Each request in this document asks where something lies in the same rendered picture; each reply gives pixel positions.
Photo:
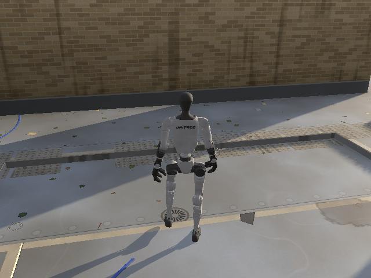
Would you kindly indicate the robot left upper arm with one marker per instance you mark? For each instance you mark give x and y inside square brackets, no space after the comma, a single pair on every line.
[167,122]

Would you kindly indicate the robot right forearm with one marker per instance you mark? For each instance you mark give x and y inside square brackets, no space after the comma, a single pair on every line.
[212,154]

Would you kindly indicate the robot right upper arm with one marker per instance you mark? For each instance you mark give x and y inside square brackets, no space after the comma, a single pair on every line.
[203,122]

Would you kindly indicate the robot left forearm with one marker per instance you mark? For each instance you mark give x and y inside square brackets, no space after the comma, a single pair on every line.
[159,157]

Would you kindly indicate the robot left hand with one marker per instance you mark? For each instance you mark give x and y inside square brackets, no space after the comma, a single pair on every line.
[155,174]

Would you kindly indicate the robot right hand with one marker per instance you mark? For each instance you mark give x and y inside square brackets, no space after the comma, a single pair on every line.
[209,164]

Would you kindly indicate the left robot shin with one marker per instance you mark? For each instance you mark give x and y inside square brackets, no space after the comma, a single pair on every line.
[169,201]

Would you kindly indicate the right robot thigh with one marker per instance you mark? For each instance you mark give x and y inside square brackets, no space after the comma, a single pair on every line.
[199,179]

